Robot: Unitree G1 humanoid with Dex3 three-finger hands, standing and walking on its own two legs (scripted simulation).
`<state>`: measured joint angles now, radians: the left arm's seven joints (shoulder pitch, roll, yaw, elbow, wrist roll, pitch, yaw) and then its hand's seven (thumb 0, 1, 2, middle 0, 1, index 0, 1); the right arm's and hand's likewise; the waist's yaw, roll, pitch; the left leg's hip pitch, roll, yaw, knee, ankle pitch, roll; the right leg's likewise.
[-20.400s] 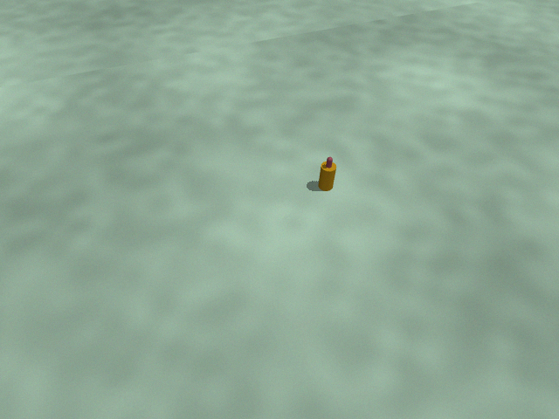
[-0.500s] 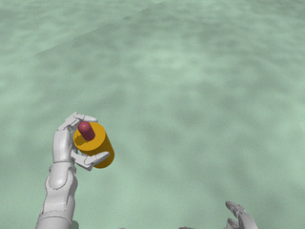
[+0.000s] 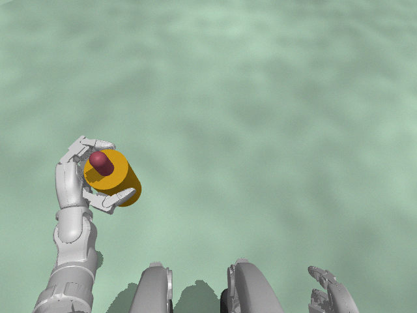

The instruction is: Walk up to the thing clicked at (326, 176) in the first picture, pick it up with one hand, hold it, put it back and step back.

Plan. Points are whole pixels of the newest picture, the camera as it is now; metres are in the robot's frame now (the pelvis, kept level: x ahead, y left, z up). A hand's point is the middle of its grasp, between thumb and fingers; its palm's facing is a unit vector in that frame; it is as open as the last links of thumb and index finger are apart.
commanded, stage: crouch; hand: left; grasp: from the side
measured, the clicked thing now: (112, 176) +0.37 +0.17 -0.01
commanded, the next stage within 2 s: lower in 1.50 s
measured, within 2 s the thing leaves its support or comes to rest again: neither
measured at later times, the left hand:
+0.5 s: hand (121, 204) +0.39 +0.21 -0.25, palm faces +0.18 -0.98 -0.02, open 10.7 cm
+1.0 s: hand (128, 210) +0.41 +0.22 -0.37, palm faces +0.17 -0.98 -0.01, open 10.7 cm
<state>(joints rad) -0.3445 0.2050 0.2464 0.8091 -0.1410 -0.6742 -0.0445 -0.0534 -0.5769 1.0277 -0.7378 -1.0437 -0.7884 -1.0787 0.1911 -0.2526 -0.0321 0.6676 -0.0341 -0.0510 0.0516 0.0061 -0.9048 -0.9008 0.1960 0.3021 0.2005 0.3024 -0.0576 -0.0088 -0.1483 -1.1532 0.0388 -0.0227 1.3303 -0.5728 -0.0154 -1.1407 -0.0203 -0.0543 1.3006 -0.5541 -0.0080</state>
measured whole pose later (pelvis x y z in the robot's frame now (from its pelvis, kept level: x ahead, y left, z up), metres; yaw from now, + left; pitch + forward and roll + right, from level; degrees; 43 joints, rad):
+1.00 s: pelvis -0.07 +0.01 -0.31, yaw -6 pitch +29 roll -7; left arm -0.74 0.52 0.52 1.20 -0.08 -0.80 -0.15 -0.05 -0.56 1.03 -0.72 -1.06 -0.77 -1.10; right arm 0.08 -0.29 0.12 0.71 -0.15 0.00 0.11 0.00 -0.92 -0.91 0.20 0.30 0.20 0.30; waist -0.18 -0.05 -0.01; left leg -2.24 0.03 -0.13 2.42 -0.69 0.00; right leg -2.18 -0.03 -0.11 2.32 -0.64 0.00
